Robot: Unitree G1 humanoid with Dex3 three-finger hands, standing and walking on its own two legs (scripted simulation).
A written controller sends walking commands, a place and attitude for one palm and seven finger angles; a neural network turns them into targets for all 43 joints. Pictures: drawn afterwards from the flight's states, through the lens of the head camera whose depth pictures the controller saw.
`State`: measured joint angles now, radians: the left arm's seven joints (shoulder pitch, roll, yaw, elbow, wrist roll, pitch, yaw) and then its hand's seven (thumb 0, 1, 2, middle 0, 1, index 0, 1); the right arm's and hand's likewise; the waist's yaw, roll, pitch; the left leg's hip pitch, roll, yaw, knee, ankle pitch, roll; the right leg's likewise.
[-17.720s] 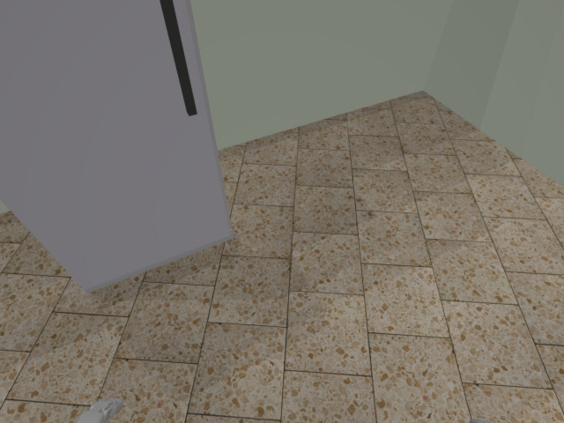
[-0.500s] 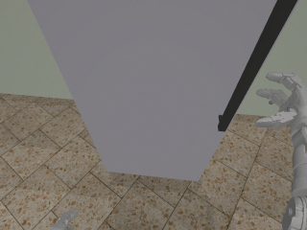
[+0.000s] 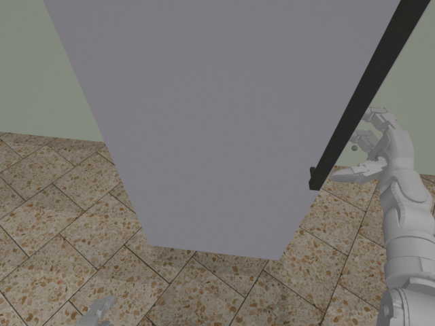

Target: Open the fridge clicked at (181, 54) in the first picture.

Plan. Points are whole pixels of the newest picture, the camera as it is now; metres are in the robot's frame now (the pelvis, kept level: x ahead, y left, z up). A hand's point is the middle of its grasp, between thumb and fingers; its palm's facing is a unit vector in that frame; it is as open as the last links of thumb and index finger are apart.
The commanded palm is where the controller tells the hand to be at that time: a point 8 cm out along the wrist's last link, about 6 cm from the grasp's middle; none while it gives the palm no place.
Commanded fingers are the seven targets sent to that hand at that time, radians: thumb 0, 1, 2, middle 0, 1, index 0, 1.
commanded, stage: feel for the door with the fingertips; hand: right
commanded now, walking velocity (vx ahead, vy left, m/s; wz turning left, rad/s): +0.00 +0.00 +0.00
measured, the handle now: (356, 95) +0.47 -0.19 +0.21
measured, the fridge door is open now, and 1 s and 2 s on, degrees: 0 0 0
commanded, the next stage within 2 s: slide the fingers in behind the handle in 0.42 s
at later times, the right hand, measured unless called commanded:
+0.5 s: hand (355, 142) +0.43 -0.20 +0.14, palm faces +0.06 +1.00 -0.02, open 13.7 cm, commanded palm +0.41 -0.25 +0.14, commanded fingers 0.00 0.50 -0.30 0.30 1.20 0.30 1.20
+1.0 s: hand (357, 150) +0.41 -0.21 +0.13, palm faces +0.03 +1.00 +0.00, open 14.0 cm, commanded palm +0.39 -0.25 +0.14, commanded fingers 0.00 0.50 -0.30 0.30 1.20 0.30 1.20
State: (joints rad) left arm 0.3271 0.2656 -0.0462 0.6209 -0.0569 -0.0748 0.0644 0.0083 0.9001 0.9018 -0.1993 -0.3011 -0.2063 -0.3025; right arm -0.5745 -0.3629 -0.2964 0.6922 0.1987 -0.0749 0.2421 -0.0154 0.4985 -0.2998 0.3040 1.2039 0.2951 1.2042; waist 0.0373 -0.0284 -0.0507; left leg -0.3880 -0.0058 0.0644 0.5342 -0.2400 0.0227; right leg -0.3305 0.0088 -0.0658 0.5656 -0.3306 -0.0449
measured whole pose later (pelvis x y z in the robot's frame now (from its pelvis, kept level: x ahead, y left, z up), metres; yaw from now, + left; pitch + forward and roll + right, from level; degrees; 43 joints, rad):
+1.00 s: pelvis -0.02 +0.00 +0.00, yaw +0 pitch +6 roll +1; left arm 0.35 0.28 -0.05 0.62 -0.06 -0.08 0.07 0.01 0.90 0.90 -0.20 -0.30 -0.21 -0.30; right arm -0.65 -0.42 -0.33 0.84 0.20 -0.14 0.27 -0.02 0.50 -0.30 0.31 1.21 0.30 1.21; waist 0.06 -0.02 -0.04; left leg -0.44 -0.01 0.06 0.57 -0.23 0.03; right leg -0.39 0.00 -0.07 0.61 -0.33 -0.04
